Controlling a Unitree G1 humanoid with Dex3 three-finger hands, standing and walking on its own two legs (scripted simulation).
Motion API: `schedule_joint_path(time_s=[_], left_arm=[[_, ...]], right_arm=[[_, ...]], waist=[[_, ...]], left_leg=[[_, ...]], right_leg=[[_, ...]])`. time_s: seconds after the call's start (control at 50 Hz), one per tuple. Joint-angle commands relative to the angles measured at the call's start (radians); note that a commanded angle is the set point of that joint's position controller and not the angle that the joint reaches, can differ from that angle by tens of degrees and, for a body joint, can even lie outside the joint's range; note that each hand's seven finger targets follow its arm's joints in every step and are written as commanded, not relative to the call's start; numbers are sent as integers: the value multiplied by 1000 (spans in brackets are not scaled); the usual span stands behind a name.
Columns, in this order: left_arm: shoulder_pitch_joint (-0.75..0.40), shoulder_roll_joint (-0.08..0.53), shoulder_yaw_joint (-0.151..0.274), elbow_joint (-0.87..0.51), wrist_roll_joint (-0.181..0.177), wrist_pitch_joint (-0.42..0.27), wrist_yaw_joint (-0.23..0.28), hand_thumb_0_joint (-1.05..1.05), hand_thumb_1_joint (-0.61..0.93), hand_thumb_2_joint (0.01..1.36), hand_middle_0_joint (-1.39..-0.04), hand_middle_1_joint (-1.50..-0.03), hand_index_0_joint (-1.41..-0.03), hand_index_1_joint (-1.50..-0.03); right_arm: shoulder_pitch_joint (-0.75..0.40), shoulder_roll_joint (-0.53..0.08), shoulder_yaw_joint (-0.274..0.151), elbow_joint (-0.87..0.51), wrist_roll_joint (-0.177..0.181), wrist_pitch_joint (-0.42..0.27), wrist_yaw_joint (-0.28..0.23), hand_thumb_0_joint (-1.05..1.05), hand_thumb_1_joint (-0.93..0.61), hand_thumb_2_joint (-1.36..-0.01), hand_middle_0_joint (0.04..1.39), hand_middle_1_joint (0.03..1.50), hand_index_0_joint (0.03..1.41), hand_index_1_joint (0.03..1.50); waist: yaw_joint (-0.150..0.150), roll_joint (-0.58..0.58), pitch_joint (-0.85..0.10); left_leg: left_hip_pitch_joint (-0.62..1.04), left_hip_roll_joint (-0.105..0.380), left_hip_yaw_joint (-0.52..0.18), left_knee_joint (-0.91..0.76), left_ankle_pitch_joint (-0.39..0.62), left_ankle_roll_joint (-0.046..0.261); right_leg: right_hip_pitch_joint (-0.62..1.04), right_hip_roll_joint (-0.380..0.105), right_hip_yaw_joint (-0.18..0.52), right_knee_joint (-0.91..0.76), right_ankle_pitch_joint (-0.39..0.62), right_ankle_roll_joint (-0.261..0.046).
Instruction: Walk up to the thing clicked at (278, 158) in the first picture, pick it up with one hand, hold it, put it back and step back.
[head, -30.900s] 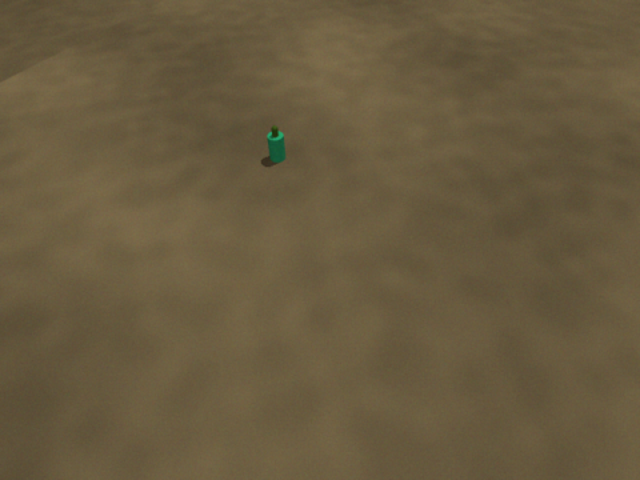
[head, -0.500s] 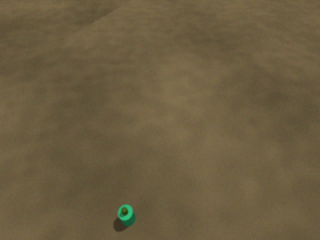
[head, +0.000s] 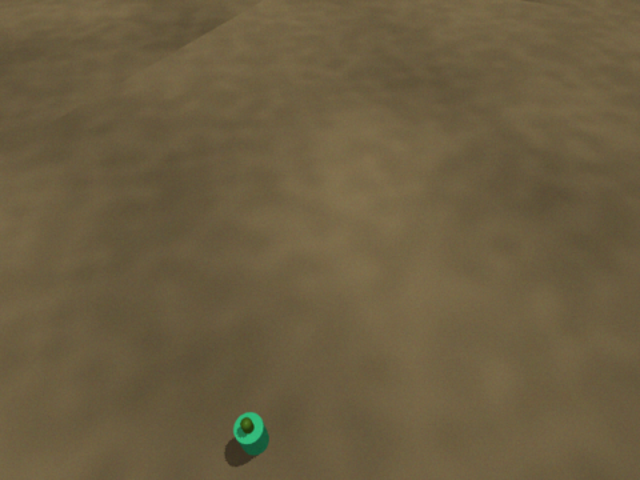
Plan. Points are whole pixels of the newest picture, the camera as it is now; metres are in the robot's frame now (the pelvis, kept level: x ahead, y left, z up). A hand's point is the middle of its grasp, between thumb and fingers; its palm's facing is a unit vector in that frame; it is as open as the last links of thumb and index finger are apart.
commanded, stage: stand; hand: left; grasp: from the side
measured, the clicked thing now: (250, 431) +0.34 +0.23 -0.69
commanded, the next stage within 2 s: step back in 0.04 s
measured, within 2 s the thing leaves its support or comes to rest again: neither
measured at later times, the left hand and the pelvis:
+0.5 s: hand out of the picture +0.08 +0.30 -0.18, palm faces -0.02 -0.93 -0.36, open 7.3 cm; pelvis -0.07 +0.04 -0.02, yaw +0 degrees
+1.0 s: hand out of the picture -0.05 +0.30 -0.16, palm faces -0.02 -0.91 -0.41, open 7.3 cm; pelvis -0.17 +0.04 -0.02, yaw -1 degrees
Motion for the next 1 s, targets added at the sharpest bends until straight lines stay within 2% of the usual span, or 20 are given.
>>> schedule_joint_path(time_s=[0.0, 0.02, 0.06, 0.14, 0.22, 0.26, 0.3, 0.32, 0.34, 0.38, 0.44, 0.54, 0.66, 0.7, 0.72, 0.74, 0.76, 0.8, 0.86, 0.98], left_arm=[[-33, 215, 35, -58, -2, -23, 12, 0, 900, 900, -200, -300, -200, -300], [-39, 287, 79, -87, -20, -13, 14, 0, 900, 900, -200, -300, -200, -300], [-18, 274, 85, -118, -21, -7, 20, 0, 900, 900, -200, -300, -200, -300], [-48, 282, 96, -189, -15, 9, 17, 0, 900, 900, -200, -300, -200, -300], [-148, 324, 108, -273, 10, 20, 22, 0, 900, 900, -200, -300, -200, -300], [-180, 308, 100, -300, 15, 24, 22, 0, 900, 900, -200, -300, -200, -300], [-144, 272, 90, -313, 5, 35, 21, 0, 900, 900, -200, -300, -200, -300], [-128, 229, 85, -321, -9, 43, 23, 0, 900, 900, -200, -300, -200, -300], [-105, 211, 87, -330, -8, 51, 28, 0, 900, 900, -200, -300, -200, -300], [-89, 219, 87, -324, 1, 56, 45, 0, 900, 900, -200, -300, -200, -300], [-4, 239, 90, -307, -13, 53, 41, 0, 900, 900, -200, -300, -200, -300], [-28, 229, 96, -362, -3, 38, 32, 0, 900, 900, -200, -300, -200, -300], [47, 218, 109, -354, 3, 30, 19, 0, 900, 900, -200, -300, -200, -300], [128, 201, 110, -320, 11, 22, 18, 0, 900, 900, -200, -300, -200, -300], [142, 249, 122, -327, 22, 15, 20, 0, 900, 900, -200, -300, -200, -300], [117, 322, 140, -346, 21, 12, 17, 0, 900, 900, -200, -300, -200, -300], [61, 386, 151, -376, 17, 14, 15, 0, 900, 900, -200, -300, -200, -300], [-12, 301, 135, -414, 0, 9, 22, 0, 900, 900, -200, -300, -200, -300], [-48, 270, 127, -442, 18, 13, 28, 0, 900, 900, -200, -300, -200, -300], [49, 271, 121, -450, 13, 34, 28, 0, 900, 900, -200, -300, -200, -300]], right_arm=[[-31, -205, -34, -57, -1, -26, -12, 0, -900, -900, 200, 300, 200, 300], [-64, -263, -57, -83, 11, -8, -3, 0, -900, -900, 200, 300, 200, 300], [-30, -248, -63, -106, 21, 4, -2, 0, -900, -900, 200, 300, 200, 300], [-16, -243, -79, -156, 19, 24, 4, 0, -900, -900, 200, 300, 200, 300], [84, -217, -91, -182, 8, 53, 16, 0, -900, -900, 200, 300, 200, 300], [117, -224, -99, -191, 14, 51, 20, 0, -900, -900, 200, 300, 200, 300], [122, -252, -105, -201, 6, 33, 14, 0, -900, -900, 200, 300, 200, 300], [83, -308, -118, -220, -10, 25, 10, 0, -900, -900, 200, 300, 200, 300], [94, -354, -127, -232, -18, 14, 7, 0, -900, -900, 200, 300, 200, 300], [62, -374, -132, -266, -17, 11, -4, 0, -900, -900, 200, 300, 200, 300], [-10, -284, -114, -308, -24, 9, -27, 0, -900, -900, 200, 300, 200, 300], [92, -271, -120, -324, -15, 8, -34, 0, -900, -900, 200, 300, 200, 300], [64, -294, -117, -361, -9, 22, -26, 0, -900, -900, 200, 300, 200, 300], [28, -289, -111, -367, 4, 29, -22, 0, -900, -900, 200, 300, 200, 300], [30, -263, -102, -371, 13, 29, -20, 0, -900, -900, 200, 300, 200, 300], [5, -227, -91, -386, 23, 28, -16, 0, -900, -900, 200, 300, 200, 300], [-23, -222, -96, -382, 18, 38, -29, 0, -900, -900, 200, 300, 200, 300], [46, -250, -98, -344, 20, 44, -28, 0, -900, -900, 200, 300, 200, 300], [91, -243, -88, -332, 22, 30, -32, 0, -900, -900, 200, 300, 200, 300], [87, -218, -87, -350, 5, 15, -25, 0, -900, -900, 200, 300, 200, 300]], waist=[[-5, -4, -77], [-7, -13, 39], [-17, -14, -49], [-25, -48, -132], [-56, -207, -95], [-70, -196, -80], [-55, -46, -87], [-37, 124, -66], [-33, 168, -72], [-43, 162, -110], [20, 133, -101], [-45, 118, -117], [-32, 139, -140], [15, 125, -162], [14, 53, -174], [18, -136, -132], [47, -276, -72], [-4, -109, -12], [-18, -148, -27], [27, -204, -98]], left_leg=[[20, 120, -85, -27, 166, 27], [-82, 96, -96, 73, 290, 51], [-71, 94, -77, 138, 341, 66], [-85, 41, -55, 285, 221, 71], [-95, -43, -42, 571, -294, 66], [-99, -31, -52, 537, -279, 71], [-143, 58, -118, 237, 148, 88], [-140, 178, -312, 131, 370, 150], [-80, 274, -425, 111, 568, 231], [-89, 325, -487, 109, 569, 272], [-12, 230, -286, 189, 537, 250], [133, 235, -269, 231, 578, 275], [-1, 209, -240, 241, 372, 229], [-84, 185, -213, 300, 309, 172], [-208, 140, -189, 342, 187, 118], [-356, -19, -104, 493, -44, 51], [-357, -118, -74, 739, -449, 22], [-351, -123, -199, 917, -408, 11], [-373, -135, -150, 887, -336, -5], [-290, -49, -25, 371, -305, 8]], right_leg=[[16, -121, 88, -39, 175, -22], [-61, -106, 98, 49, 314, -30], [-23, -113, 89, 99, 361, -61], [-73, -171, 150, 123, 322, -131], [-265, -341, 265, 86, 278, -262], [-287, -304, 214, 157, 279, -236], [-209, -147, 104, 371, 180, -127], [-271, 21, 43, 549, -3, -64], [-362, 114, 114, 682, -416, -51], [-388, 137, 257, 857, -489, -50], [-437, 109, 229, 918, -345, -32], [-439, 90, 176, 735, -350, 12], [-220, 57, 73, 378, -250, -16], [-72, 49, 51, 143, -33, -45], [22, -25, 169, 139, 71, -78], [20, -194, 406, 109, 198, -181], [-143, -383, 588, 52, 318, -346], [-200, -301, 439, 93, 409, -306], [-122, -189, 266, 157, 455, -231], [43, -184, 256, 263, 460, -207]])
